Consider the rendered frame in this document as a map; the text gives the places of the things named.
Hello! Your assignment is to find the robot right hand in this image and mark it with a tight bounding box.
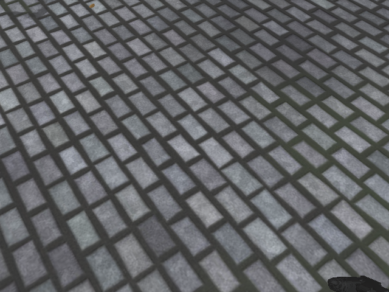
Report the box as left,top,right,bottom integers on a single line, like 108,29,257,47
328,276,389,292

